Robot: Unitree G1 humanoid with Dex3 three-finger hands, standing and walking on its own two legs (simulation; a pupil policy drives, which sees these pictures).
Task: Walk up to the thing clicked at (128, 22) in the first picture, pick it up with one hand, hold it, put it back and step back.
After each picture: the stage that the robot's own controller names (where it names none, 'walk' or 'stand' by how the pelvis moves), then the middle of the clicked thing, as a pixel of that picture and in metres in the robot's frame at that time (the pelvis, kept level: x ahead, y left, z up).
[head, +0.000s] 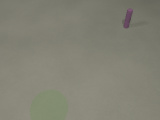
stand; (128, 18) +1.72 -0.57 -0.66
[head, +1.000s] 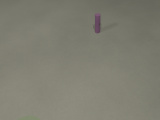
walk; (97, 23) +1.67 -0.09 -0.63
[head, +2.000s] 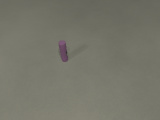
walk; (63, 51) +1.11 +0.25 -0.64
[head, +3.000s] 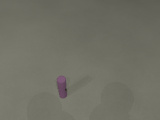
walk; (62, 87) +0.70 +0.19 -0.63
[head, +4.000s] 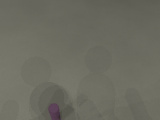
walk; (55, 114) +0.46 +0.18 -0.64
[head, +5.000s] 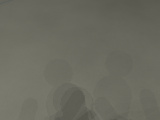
stand; out of the picture +0.40 +0.18 -0.65
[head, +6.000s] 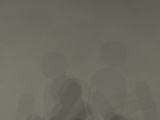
stand; out of the picture +0.37 +0.21 -0.66
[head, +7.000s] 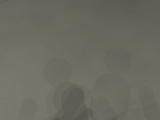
stand; out of the picture +0.39 +0.20 -0.66
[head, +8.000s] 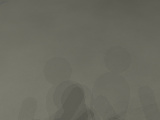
stand; out of the picture +0.38 +0.20 -0.66
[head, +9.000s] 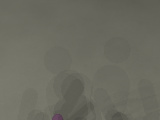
go down; out of the picture +0.39 +0.19 -0.65
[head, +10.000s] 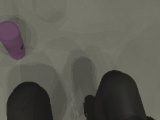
go down; (13, 44) +0.49 +0.21 -0.24
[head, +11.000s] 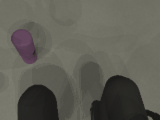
close in; (26, 49) +0.49 +0.20 -0.26
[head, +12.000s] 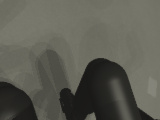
close in; out of the picture +0.48 +0.25 -0.17
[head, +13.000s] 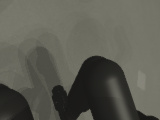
lift; out of the picture +0.47 +0.26 -0.17
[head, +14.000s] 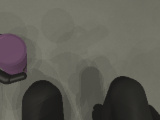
lift; (13, 62) +0.36 +0.23 -0.05
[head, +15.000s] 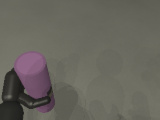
hold; (39, 87) +0.30 +0.15 +0.08
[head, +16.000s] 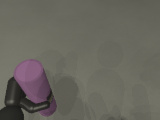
hold; (40, 92) +0.30 +0.16 +0.04
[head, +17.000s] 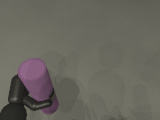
hold; (42, 90) +0.31 +0.15 +0.04
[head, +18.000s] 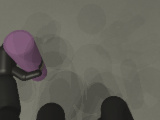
crouch; (30, 61) +0.41 +0.16 -0.03
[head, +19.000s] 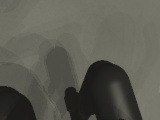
lower; out of the picture +0.46 +0.23 -0.15
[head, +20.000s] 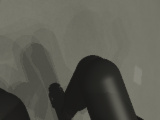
lower; out of the picture +0.47 +0.26 -0.18
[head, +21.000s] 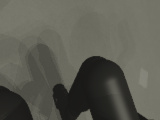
lower; out of the picture +0.46 +0.26 -0.17
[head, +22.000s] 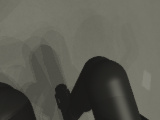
lower; out of the picture +0.45 +0.25 -0.17
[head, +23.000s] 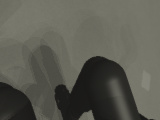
rest; out of the picture +0.44 +0.25 -0.17
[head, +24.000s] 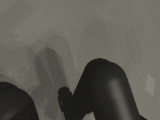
open; out of the picture +0.45 +0.22 -0.18
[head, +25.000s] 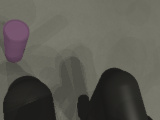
stand; (15, 45) +0.45 +0.20 -0.20
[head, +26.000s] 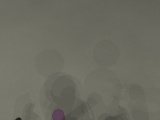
stand; out of the picture +0.38 +0.14 -0.56
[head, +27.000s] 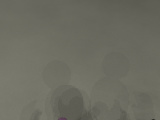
stand; out of the picture +0.39 +0.14 -0.60
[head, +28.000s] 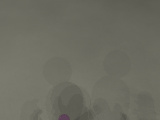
stand; out of the picture +0.39 +0.14 -0.61
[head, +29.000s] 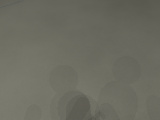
walk; out of the picture +0.40 +0.14 -0.66
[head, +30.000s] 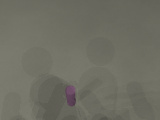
walk; (70, 96) +0.51 +0.09 -0.63
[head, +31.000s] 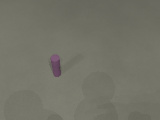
walk; (56, 66) +0.78 +0.20 -0.63
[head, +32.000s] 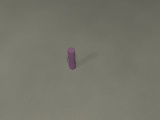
stand; (72, 59) +1.03 +0.16 -0.64
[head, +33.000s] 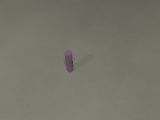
stand; (69, 62) +1.03 +0.16 -0.66
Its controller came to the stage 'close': yes
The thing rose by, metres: 0.69
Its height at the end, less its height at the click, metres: +0.00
